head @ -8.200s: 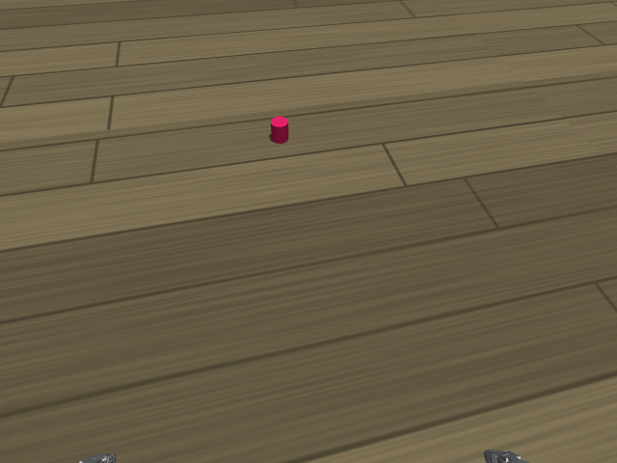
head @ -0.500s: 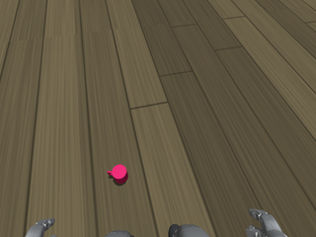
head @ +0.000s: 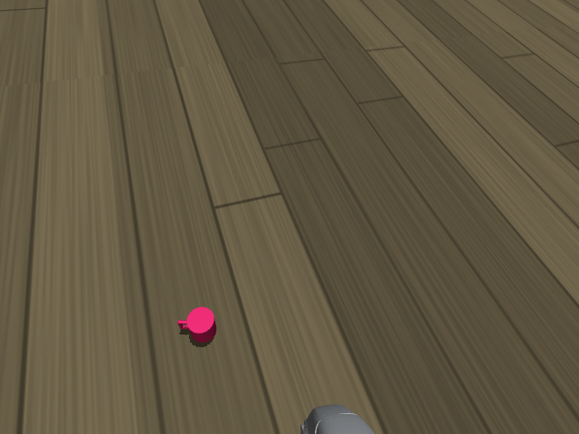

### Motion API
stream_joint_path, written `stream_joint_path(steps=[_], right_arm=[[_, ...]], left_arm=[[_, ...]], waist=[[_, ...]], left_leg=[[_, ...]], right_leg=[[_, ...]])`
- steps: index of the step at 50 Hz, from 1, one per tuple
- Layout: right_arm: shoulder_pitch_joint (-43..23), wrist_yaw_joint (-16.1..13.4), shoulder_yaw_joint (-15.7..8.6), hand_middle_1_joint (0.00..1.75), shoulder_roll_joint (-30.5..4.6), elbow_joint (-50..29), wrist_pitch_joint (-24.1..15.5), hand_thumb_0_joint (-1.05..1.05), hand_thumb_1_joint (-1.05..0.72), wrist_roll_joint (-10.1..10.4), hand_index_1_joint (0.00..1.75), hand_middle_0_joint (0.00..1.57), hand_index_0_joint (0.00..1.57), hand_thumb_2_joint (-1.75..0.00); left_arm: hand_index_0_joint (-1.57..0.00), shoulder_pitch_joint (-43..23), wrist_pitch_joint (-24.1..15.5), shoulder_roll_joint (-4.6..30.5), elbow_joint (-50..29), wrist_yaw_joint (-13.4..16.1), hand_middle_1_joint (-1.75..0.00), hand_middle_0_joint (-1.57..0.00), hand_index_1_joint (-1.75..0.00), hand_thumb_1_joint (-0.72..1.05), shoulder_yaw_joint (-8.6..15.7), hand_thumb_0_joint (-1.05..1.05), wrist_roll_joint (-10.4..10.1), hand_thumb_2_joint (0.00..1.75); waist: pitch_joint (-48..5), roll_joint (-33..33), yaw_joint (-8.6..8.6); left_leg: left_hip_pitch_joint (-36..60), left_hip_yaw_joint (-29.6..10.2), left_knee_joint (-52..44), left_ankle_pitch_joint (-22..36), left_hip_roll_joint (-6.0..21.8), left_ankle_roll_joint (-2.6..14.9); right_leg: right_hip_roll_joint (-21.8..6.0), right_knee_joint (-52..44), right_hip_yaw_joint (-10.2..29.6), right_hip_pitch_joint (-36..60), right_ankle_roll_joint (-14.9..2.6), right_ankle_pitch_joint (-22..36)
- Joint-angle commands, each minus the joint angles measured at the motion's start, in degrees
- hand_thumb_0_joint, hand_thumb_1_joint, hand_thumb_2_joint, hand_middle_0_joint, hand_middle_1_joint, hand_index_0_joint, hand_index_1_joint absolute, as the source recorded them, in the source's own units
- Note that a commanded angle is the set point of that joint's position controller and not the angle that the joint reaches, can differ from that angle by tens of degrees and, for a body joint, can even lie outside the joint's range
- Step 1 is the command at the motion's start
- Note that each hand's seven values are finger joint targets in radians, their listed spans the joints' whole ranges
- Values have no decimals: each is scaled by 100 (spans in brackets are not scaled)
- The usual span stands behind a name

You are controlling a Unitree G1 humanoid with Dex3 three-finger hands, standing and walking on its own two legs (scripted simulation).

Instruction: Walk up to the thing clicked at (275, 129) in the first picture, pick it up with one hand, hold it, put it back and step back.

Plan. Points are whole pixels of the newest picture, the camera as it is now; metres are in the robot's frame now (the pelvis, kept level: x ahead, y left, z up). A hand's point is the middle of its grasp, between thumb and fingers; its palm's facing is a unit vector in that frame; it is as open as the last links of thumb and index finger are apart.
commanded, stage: walk up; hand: left
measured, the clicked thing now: (197, 325) +0.49 +0.21 -0.73
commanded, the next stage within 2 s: none
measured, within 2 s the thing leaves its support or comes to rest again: neither
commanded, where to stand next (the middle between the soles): +0.11 -0.07 m, yaw +3 degrees
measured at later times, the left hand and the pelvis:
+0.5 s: hand (101, 422) +0.15 +0.25 -0.15, palm faces +0.03 -0.91 -0.42, open 7.4 cm; pelvis +0.02 -0.02 -0.02, yaw +3 degrees
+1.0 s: hand out of the picture +0.01 +0.26 -0.15, palm faces +0.00 -0.91 -0.42, open 7.3 cm; pelvis +0.00 -0.03 -0.02, yaw +0 degrees
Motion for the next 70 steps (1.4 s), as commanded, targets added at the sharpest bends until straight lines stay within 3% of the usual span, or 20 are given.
stream_joint_path(steps=[1, 5, 8, 19, 23, 26, 28, 29, 32, 36, 40, 45, 46, 48, 56, 60, 63, 65, 66, 70], right_arm=[[128, -45, -451, 30, -1796, -542, -61, 0, -90, 1, 30, 20, 20, -90], [-251, 25, -254, 30, -1320, -843, 211, 0, -90, 101, 30, 20, 20, -90], [-59, -143, -134, 30, -1200, -805, 423, 0, -90, 193, 30, 20, 20, -90], [177, -226, -195, 30, -1373, -450, 549, 0, -90, 219, 30, 20, 20, -90], [-53, -252, -198, 30, -1391, -530, 490, 0, -90, 163, 30, 20, 20, -90], [-67, -195, -293, 30, -1513, -590, 447, 0, -90, 26, 30, 20, 20, -90], [-649, -127, -465, 30, -2351, -933, 465, 0, -90, 47, 30, 20, 20, -90], [-544, -128, -491, 30, -2217, -875, 460, 0, -90, 54, 30, 20, 20, -90], [-879, -264, -345, 30, -1640, -995, 405, 0, -90, 75, 30, 20, 20, -90], [-302, -165, -457, 30, -1968, -901, 219, 0, -90, -23, 30, 20, 20, -90], [-89, -100, -546, 30, -2175, -966, 127, 0, -90, -36, 30, 20, 20, -90], [-882, -45, -426, 30, -1942, -1220, 172, 0, -90, 5, 30, 20, 20, -90], [-942, -48, -311, 30, -1574, -1249, 214, 0, -90, 41, 30, 20, 20, -90], [-1228, -106, -243, 30, -1420, -1375, 244, 0, -90, 128, 30, 20, 20, -90], [-236, -5, -150, 30, -1257, -797, 225, 0, -90, 167, 30, 20, 20, -90], [-505, -168, -103, 30, -1306, -807, 243, 0, -90, 194, 30, 20, 20, -90], [-292, -259, -157, 30, -1543, -648, 196, 0, -90, 178, 30, 20, 20, -90], [-88, -304, -308, 30, -2120, -786, 211, 0, -90, 200, 30, 20, 20, -90], [-179, -321, -282, 30, -1993, -797, 221, 0, -90, 312, 30, 20, 20, -90], [-1318, -329, -270, 30, -1690, -1165, 495, 0, -90, 120, 30, 20, 20, -90]], left_arm=[[-20, -548, -432, 997, -864, 22, -30, -20, -30, 90, 228, 0, -40, 90], [-20, 589, -589, 842, -529, 274, -30, -20, -30, 90, 266, 0, -72, 90], [-20, 222, -593, 1641, -788, 437, -30, -20, -30, 90, 346, 0, -31, 90], [-20, -628, -354, 1123, -1257, 476, -30, -20, -30, 90, 295, 0, -102, 90], [-20, -679, -162, 1222, -1333, 479, -30, -20, -30, 90, 290, 0, -127, 90], [-20, -707, -78, 1170, -1332, 531, -30, -20, -30, 90, 226, 0, -259, 90], [-20, -576, 7, 952, -1314, 630, -30, -20, -30, 90, 203, 0, -398, 90], [-20, -656, 53, 1007, -1223, 690, -30, -20, -30, 90, 248, 0, -342, 90], [-20, -210, 11, 979, -1015, 621, -30, -20, -30, 90, 229, 0, -323, 90], [-20, -136, -150, 1032, -989, 269, -30, -20, -30, 90, 251, 0, -53, 90], [-20, 96, -234, 1142, -1013, 146, -30, -20, -30, 90, 351, 0, 68, 90], [-20, 1462, -360, 934, -656, 46, -30, -20, -30, 90, 438, 0, 32, 90], [-20, 1735, -405, 1003, -628, 96, -30, -20, -30, 90, 457, 0, 70, 90], [-20, 1335, -482, 1854, -926, 190, -30, -20, -30, 90, 592, 0, 135, 90], [-20, 580, -619, 1116, -1223, 280, -30, -20, -30, 90, 327, 0, -85, 90], [-20, 451, -307, 1114, -1347, 378, -30, -20, -30, 90, 252, 0, -185, 90], [-20, 410, -156, 1033, -1383, 452, -30, -20, -30, 90, 146, 0, -306, 90], [-20, 747, -140, 788, -1416, 504, -30, -20, -30, 90, 101, 0, -490, 90], [-20, 699, -48, 864, -1232, 550, -30, -20, -30, 90, 152, 0, -482, 90], [-20, 841, -11, 1068, -912, 583, -30, -20, -30, 90, 185, 0, -434, 90]], waist=[[-113, 1331, -161], [-532, 859, 405], [-543, -173, 474], [-233, -937, 255], [-540, -934, 312], [-716, -295, 128], [-911, 1937, 139], [-934, 1598, 20], [-1045, 953, 335], [-1008, 1171, -35], [-361, 1100, -14], [-214, 1206, 762], [-148, 630, 923], [747, -553, 903], [487, -489, 361], [116, -944, 480], [-495, 22, 277], [-1365, 1160, 213], [-1625, 1239, 165], [-834, 1332, 430]], left_leg=[[823, -1332, -775, 99, 1276, 964], [-602, -397, 770, 1582, 718, 426], [-1568, -951, 2809, -2038, -6, -132], [-1458, -506, 3293, -1110, -150, -324], [-1346, -48, 2113, -980, -7, -222], [-545, -266, 480, 1384, 164, -14], [-611, -2633, 102, 3865, 2020, 1322], [-728, -2879, 49, 3644, 2138, 1587], [-169, -1381, 638, 2767, 1388, 1100], [616, -2217, -241, -2096, 1459, 1062], [284, -2607, -612, -2588, 1860, 1321], [-1620, -1161, -260, -2214, 1107, 655], [-2109, -666, 648, -2065, 723, 320], [-3720, -699, 3225, -1627, -272, -150], [-1790, -600, 2253, -226, 97, -289], [-1413, 161, 1693, 297, -83, -120], [-254, 112, 626, 3069, 33, 68], [763, -2094, 712, 5985, 1831, 1359], [550, -2572, 608, 5940, 2265, 1850], [-1128, -1054, 401, 2276, 1531, 1268]], right_leg=[[-122, -921, -488, -722, -4, 44], [106, -2627, -884, 1727, -81, 1902], [-2357, -3119, 2104, 1239, -1210, 1356], [-1468, -2031, -97, 605, -1184, 4898], [-1548, -1319, 116, 837, -1173, 4404], [-1275, -474, 36, 321, -663, 3422], [364, 1587, -500, -385, -168, -1230], [398, 2288, 147, -336, -170, -1545], [192, 2578, 313, -781, -235, -729], [101, 494, -205, -944, -37, -808], [-133, -218, -344, -983, -230, -1031], [-13, -1907, -956, 1271, -471, 327], [-67, -2627, -641, 1798, -512, 228], [-2338, -4017, 3073, 990, -1273, -2693], [-1248, -2788, -440, 750, -723, 3413], [-1184, -1724, -543, 1007, -746, 5393], [-751, -426, -788, 846, -326, 4382], [261, 1482, -559, -114, 39, 1205], [297, 2147, -129, 34, 20, -1211], [-13, 2261, -202, -57, -185, -794]])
